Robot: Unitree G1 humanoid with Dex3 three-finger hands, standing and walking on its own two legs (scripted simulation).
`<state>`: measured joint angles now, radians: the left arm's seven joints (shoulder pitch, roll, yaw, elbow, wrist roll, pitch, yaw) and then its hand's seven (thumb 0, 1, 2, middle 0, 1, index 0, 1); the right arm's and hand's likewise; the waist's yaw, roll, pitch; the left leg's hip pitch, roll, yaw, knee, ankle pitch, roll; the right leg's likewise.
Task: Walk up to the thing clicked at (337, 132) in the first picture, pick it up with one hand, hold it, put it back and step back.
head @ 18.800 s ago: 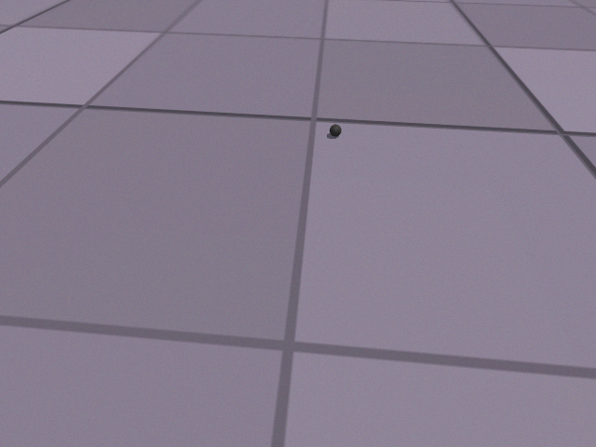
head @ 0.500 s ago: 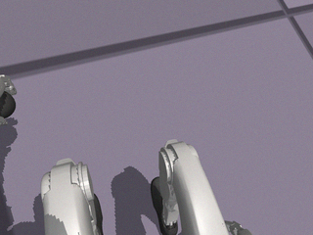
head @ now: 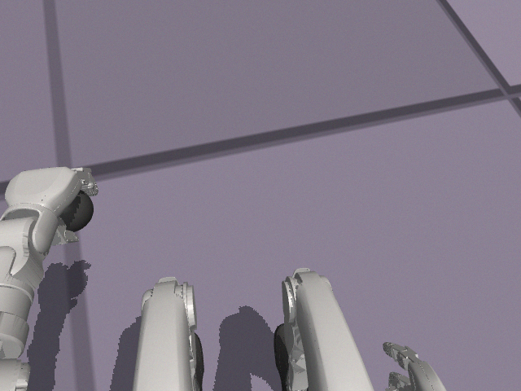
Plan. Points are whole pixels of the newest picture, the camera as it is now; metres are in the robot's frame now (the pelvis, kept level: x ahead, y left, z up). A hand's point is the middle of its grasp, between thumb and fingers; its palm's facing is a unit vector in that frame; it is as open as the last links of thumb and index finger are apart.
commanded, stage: lift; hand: left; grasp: from above
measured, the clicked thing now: (67, 209) +0.43 +0.30 -0.10
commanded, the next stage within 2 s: hold in 0.96 s
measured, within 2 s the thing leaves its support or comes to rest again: neither
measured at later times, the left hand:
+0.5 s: hand out of the picture +0.35 +0.27 +0.11, palm faces -0.45 -0.11 -0.89, open 9.7 cm
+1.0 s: hand out of the picture +0.38 +0.25 +0.19, palm faces -0.44 -0.12 -0.89, open 9.7 cm
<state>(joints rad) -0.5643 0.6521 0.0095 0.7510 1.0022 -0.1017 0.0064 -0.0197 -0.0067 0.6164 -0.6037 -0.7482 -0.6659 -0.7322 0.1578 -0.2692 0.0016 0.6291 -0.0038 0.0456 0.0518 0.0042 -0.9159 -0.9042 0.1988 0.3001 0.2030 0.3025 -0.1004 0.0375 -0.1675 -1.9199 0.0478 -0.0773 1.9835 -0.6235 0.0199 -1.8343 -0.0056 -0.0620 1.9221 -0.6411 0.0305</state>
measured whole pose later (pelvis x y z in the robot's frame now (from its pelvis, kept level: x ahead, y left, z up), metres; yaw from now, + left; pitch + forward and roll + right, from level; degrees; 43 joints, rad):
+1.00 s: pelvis +0.07 +0.00 +0.27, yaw +3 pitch +11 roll -1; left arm -0.32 0.40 -0.17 0.81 0.97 0.04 0.12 -0.01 0.01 0.62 -0.56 -0.79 -0.64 -0.76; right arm 0.27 -0.24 -0.03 0.75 0.04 -0.03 -0.05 0.01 -0.91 -0.90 0.20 0.30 0.20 0.30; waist -0.05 0.04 -0.09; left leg -0.68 0.04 0.03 0.87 -0.39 0.00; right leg -0.65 -0.01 0.00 0.84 -0.39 0.02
